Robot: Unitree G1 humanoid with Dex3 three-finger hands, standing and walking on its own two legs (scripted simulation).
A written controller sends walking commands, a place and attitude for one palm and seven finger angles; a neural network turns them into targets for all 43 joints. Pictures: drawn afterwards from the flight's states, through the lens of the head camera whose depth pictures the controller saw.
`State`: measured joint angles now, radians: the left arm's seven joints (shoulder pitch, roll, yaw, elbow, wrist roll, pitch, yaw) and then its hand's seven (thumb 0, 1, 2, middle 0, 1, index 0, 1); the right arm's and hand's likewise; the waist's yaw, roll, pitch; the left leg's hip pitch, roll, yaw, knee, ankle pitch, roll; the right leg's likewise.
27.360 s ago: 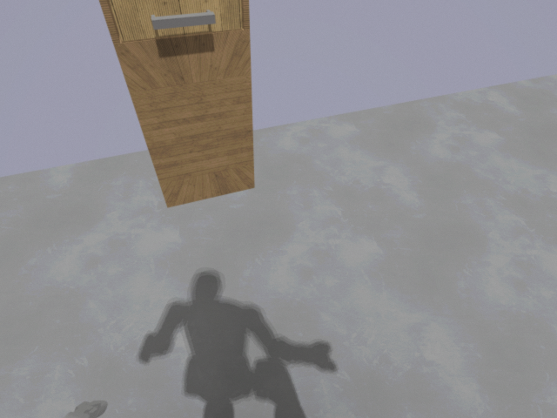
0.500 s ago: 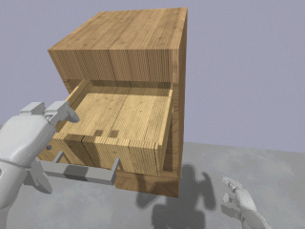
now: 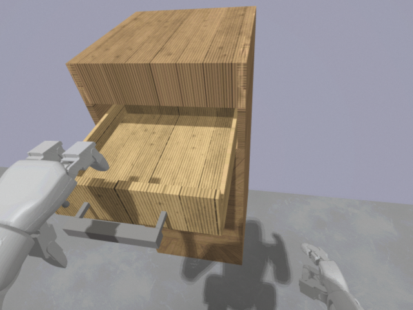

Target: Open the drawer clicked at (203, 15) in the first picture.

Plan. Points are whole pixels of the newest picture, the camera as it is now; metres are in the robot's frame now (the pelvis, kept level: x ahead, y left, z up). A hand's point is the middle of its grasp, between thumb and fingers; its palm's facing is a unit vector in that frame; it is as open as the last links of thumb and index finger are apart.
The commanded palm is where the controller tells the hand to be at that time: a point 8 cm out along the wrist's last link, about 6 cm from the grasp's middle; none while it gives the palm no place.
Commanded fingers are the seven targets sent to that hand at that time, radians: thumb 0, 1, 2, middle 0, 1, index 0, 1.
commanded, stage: draw the hand back to the body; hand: left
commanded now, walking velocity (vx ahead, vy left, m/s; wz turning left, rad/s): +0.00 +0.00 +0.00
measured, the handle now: (117, 221) +0.24 +0.22 +0.07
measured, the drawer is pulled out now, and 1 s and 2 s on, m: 0.27 0.27 0.27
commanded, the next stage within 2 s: step back with the hand held close in 1.14 s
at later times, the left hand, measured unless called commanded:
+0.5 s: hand (75, 166) +0.22 +0.20 +0.26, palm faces +0.39 -0.86 -0.32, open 12.5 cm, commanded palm +0.16 +0.26 +0.26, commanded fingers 0.00 0.17 0.58 -0.25 -0.77 -0.25 -0.77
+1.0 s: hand (87, 164) +0.23 +0.20 +0.25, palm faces +0.44 -0.81 -0.39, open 8.2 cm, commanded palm +0.17 +0.25 +0.26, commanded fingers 0.00 0.90 0.90 -0.20 -0.30 -0.20 -0.30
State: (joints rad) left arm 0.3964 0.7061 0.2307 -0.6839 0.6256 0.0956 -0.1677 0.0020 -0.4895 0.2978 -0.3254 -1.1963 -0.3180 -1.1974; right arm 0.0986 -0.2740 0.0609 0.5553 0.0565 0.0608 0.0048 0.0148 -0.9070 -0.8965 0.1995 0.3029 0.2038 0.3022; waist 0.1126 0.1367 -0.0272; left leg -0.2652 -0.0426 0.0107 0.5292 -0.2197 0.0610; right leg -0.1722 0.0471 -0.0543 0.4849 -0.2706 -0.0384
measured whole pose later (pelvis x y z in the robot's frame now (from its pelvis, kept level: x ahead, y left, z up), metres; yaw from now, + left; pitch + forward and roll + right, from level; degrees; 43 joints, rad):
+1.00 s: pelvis +0.04 -0.03 +0.00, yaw +0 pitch -3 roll +0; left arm 0.44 0.38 0.40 -0.62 -0.12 -0.15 0.08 0.01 0.69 0.81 -0.23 -0.42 -0.22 -0.43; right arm 0.17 -0.23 0.02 0.62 0.03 -0.09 -0.05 0.01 -0.91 -0.90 0.20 0.30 0.21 0.30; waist 0.06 0.07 -0.01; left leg -0.16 -0.02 0.00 0.47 -0.26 0.02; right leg -0.06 0.07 -0.05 0.40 -0.29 -0.08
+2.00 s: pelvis -0.07 +0.01 -0.01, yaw -1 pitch -1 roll -2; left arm 0.43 0.47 0.54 -0.75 -0.06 -0.23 0.13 0.01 0.89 0.90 -0.22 -0.30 -0.21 -0.30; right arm 0.24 -0.19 0.03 0.57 0.02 -0.09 -0.03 0.01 -0.90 -0.90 0.20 0.30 0.21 0.30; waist -0.02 0.00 0.01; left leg -0.48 -0.02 0.04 0.70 -0.34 0.03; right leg -0.37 0.02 -0.09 0.58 -0.19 -0.04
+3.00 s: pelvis -0.26 +0.02 -0.01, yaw -1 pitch -3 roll -2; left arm 0.41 0.46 0.51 -0.72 -0.05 -0.23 0.14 0.01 0.88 0.90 -0.22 -0.30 -0.21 -0.30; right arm 0.25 -0.22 0.00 0.66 0.01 -0.06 -0.05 0.01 -0.90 -0.90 0.20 0.30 0.21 0.30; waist 0.02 0.00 -0.07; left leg -0.37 0.02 0.00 0.72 -0.39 0.03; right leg -0.25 0.00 -0.07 0.57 -0.30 -0.03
